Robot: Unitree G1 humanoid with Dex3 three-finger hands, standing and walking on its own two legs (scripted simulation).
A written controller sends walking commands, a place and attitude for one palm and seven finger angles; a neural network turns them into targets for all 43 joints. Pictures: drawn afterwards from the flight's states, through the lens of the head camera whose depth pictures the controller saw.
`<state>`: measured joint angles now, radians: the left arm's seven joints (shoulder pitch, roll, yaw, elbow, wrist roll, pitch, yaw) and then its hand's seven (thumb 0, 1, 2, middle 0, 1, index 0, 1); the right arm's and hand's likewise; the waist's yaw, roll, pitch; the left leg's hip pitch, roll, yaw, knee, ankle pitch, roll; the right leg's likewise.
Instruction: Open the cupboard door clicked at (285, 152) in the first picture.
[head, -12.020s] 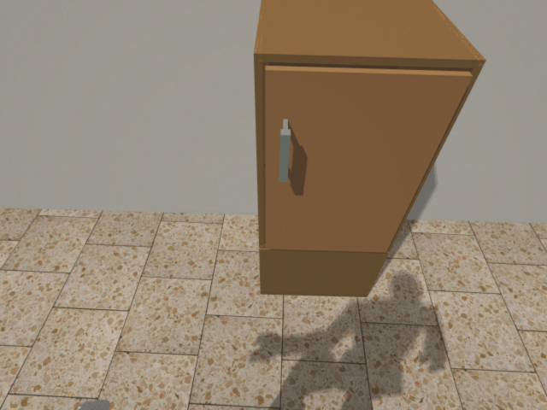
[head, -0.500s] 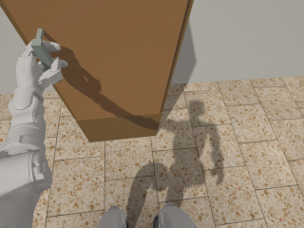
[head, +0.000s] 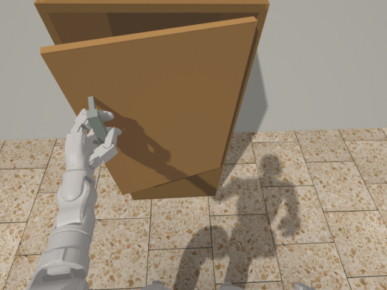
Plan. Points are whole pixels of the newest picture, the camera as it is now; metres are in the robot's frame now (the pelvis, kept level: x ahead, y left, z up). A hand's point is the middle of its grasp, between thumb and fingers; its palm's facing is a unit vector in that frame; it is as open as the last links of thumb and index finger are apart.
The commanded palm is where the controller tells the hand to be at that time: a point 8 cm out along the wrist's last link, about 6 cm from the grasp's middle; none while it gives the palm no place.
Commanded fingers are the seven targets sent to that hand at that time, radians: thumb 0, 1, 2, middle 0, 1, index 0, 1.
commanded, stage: pull the door open along its arc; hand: left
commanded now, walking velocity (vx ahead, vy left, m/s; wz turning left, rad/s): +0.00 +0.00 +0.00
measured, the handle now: (101, 126) +0.44 +0.21 +0.06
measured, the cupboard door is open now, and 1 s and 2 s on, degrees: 15 45 49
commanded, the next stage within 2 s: open thumb and fingers to let go in 0.46 s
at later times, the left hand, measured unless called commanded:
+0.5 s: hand (171, 210) +0.26 +0.05 +0.06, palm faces +0.35 -0.94 -0.03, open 5.8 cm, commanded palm +0.20 +0.08 +0.06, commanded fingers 0.00 0.90 0.90 -0.40 -1.35 -0.40 -1.35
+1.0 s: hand (170, 208) +0.26 +0.05 +0.06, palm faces +0.46 -0.89 -0.01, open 11.1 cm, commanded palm +0.21 +0.09 +0.06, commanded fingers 0.00 -0.50 0.30 -0.29 -1.15 -0.29 -1.15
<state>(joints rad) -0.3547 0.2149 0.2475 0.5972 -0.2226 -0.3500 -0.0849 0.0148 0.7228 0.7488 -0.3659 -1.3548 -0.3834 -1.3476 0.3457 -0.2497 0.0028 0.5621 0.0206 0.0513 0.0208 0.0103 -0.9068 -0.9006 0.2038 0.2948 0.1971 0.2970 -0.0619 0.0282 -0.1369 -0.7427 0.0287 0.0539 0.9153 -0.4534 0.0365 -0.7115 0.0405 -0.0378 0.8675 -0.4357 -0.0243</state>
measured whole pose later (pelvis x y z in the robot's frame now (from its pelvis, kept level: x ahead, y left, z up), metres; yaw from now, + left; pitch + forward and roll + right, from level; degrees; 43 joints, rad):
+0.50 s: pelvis -0.01 -0.03 +0.00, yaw +4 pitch +8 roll +0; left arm 0.18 -0.07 -0.29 0.04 0.09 -0.16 0.55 0.01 0.71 0.74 -0.34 -1.35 -0.38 -1.35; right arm 0.18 -0.16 0.03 0.52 -0.06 0.02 0.04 0.01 -0.91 -0.90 0.20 0.29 0.20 0.30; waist -0.01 0.04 -0.13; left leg -0.63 0.01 -0.01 0.92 -0.44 -0.01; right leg -0.59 0.02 -0.10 0.91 -0.47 -0.07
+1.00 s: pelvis -0.02 -0.06 +0.00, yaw +5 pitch +9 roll +2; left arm 0.15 -0.09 -0.18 0.10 0.06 -0.24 0.54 0.01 -0.06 0.48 -0.33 -1.25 -0.34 -1.25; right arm 0.21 -0.21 0.00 0.58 -0.06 0.00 -0.01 0.02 -0.91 -0.90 0.20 0.29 0.20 0.30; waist -0.01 0.03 -0.12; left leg -0.64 0.01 -0.03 0.88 -0.41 -0.04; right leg -0.61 0.02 -0.13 0.91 -0.47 -0.11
